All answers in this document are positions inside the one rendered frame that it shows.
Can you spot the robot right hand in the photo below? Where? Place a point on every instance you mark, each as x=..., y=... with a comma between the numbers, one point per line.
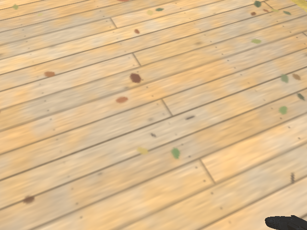
x=286, y=223

